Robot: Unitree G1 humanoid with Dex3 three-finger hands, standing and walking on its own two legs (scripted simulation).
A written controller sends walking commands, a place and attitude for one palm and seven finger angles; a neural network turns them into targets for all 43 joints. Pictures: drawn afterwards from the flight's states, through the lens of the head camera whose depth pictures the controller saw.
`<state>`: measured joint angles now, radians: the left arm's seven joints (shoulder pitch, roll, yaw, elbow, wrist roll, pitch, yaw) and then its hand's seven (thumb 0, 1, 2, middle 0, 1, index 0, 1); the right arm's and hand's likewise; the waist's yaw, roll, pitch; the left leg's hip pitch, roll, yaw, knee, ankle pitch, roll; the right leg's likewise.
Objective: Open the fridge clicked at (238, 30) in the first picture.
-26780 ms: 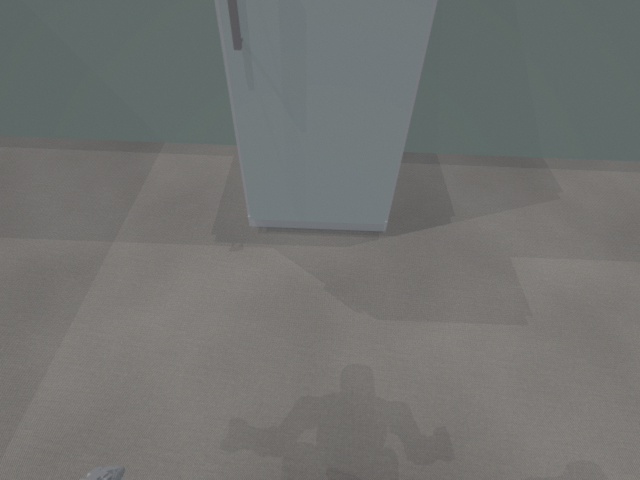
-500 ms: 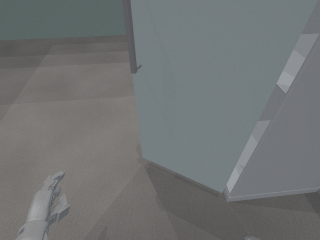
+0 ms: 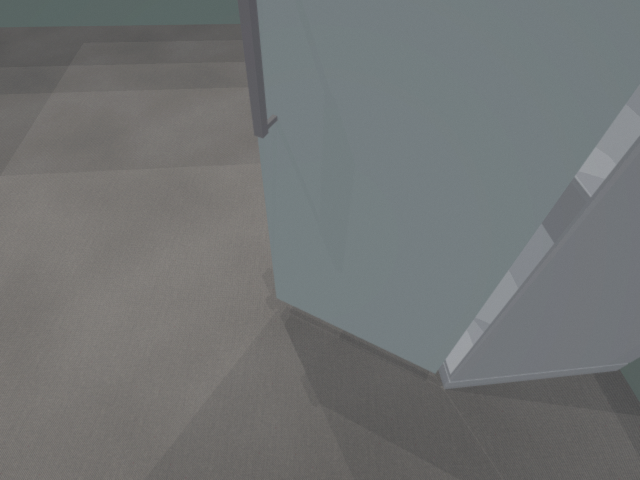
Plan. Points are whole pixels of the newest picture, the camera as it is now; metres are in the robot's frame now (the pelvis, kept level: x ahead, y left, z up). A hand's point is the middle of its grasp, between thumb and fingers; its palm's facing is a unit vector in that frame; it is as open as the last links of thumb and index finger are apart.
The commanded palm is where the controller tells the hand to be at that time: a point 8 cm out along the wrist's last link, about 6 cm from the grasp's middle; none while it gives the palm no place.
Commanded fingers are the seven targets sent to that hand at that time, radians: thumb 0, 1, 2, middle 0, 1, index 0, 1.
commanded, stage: let the arm hang, fingers relaxed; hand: left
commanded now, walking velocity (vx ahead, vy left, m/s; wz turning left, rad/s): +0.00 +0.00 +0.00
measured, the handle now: (257, 28) +0.70 +0.15 +0.22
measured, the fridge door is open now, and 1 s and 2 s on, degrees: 57 57 57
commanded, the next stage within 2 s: look to check the result in 0.46 s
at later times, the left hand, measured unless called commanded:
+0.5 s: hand out of the picture -0.02 +0.18 -0.18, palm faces +0.00 -0.98 -0.18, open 7.3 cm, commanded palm none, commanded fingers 0.00 0.90 0.90 -0.20 -0.30 -0.20 -0.30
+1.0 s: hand out of the picture -0.04 +0.18 -0.18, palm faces -0.01 -0.99 -0.17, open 7.3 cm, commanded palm none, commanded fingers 0.00 0.90 0.90 -0.20 -0.30 -0.20 -0.30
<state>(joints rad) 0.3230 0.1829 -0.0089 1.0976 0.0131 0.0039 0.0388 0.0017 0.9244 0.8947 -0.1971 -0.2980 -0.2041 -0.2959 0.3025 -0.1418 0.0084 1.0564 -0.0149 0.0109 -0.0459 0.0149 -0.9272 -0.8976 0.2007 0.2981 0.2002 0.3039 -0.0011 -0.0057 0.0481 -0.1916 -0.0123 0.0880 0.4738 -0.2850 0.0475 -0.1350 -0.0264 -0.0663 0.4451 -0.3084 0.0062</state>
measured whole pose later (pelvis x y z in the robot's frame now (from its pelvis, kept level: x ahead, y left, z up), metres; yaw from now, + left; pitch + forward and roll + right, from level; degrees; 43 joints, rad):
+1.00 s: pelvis -0.01 +0.02 +0.00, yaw -1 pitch -1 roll +0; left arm 0.31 0.13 -0.01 1.15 0.01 0.00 0.04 0.00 0.91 0.90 -0.20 -0.30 -0.20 -0.30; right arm 0.32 -0.12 0.00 1.11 -0.01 -0.01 -0.04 0.00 -0.91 -0.90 0.20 0.30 0.20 0.30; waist -0.01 -0.01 0.05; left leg -0.15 -0.05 0.12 0.40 -0.23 0.08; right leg -0.13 -0.06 -0.03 0.42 -0.27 0.03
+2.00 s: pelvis +0.00 +0.00 +0.00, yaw -1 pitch -1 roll +0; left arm 0.29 0.15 -0.01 1.15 0.01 -0.02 0.04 0.00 0.91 0.89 -0.20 -0.30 -0.20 -0.30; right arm 0.28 -0.14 0.00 1.12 -0.01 -0.01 -0.04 0.00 -0.91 -0.90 0.20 0.30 0.20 0.30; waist -0.01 -0.01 0.06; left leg -0.14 -0.02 0.10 0.39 -0.24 0.05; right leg -0.10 -0.03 -0.05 0.39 -0.27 0.01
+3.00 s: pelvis +0.00 +0.00 +0.01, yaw -1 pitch -1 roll +0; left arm 0.28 0.15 -0.01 1.15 0.01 -0.02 0.04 0.00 0.91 0.89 -0.20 -0.30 -0.20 -0.30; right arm 0.28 -0.14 0.01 1.13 -0.01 -0.01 -0.04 0.00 -0.91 -0.90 0.20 0.30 0.20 0.30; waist -0.01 -0.01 0.06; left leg -0.12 -0.02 0.11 0.37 -0.24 0.05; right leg -0.09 -0.03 -0.05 0.38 -0.27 0.01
